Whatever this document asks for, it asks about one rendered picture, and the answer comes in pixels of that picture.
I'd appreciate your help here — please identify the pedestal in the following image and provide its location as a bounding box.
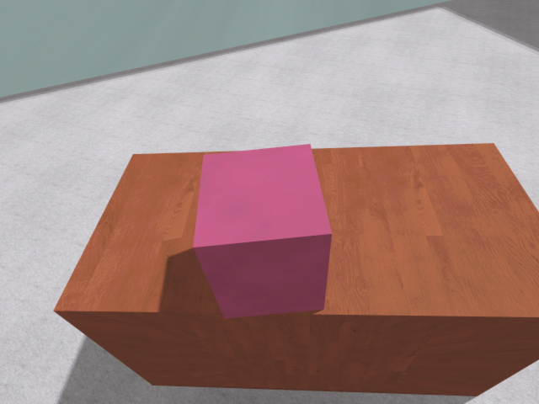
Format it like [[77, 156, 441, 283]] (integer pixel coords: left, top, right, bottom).
[[54, 143, 539, 396]]

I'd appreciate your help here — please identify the carton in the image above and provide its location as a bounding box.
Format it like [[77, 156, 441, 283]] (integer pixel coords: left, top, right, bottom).
[[193, 144, 332, 319]]

